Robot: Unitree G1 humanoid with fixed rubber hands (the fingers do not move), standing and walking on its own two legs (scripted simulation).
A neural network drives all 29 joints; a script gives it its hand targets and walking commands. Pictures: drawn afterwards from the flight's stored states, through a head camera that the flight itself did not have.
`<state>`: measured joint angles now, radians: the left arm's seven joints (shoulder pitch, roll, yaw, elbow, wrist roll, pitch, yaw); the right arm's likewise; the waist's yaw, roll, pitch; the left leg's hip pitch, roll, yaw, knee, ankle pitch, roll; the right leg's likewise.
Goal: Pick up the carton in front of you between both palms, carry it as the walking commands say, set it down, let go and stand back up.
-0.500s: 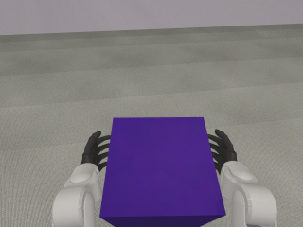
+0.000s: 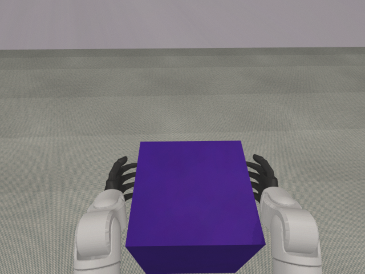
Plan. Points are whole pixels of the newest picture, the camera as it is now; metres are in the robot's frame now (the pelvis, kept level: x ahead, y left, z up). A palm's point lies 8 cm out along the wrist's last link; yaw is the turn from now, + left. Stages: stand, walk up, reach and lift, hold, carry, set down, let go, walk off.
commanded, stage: carry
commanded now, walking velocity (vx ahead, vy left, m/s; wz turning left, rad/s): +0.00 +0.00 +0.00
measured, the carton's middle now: (190, 211) +0.25 +0.00 +0.00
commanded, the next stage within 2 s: hold in 1.92 s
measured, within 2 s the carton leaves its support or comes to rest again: neither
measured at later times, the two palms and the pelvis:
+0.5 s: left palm (111, 194) +0.28 +0.18 +0.01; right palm (242, 193) +0.29 -0.12 +0.01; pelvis +0.00 +0.03 -0.01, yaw +0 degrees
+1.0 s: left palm (106, 191) +0.29 +0.19 +0.03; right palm (241, 191) +0.28 -0.11 +0.03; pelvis -0.01 +0.04 -0.01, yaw -1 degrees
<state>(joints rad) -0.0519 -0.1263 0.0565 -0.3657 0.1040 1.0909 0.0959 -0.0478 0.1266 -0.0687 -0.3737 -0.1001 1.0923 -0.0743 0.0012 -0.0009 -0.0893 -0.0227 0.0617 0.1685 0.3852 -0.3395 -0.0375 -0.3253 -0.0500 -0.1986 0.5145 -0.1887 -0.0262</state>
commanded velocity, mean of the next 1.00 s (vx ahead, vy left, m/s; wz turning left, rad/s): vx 0.00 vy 0.00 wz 0.00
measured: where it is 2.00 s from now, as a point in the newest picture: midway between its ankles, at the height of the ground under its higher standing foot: outside the picture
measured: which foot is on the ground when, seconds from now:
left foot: down 0.00-0.42, up 0.44-0.48, down 0.50-1.00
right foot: down 0.00-1.00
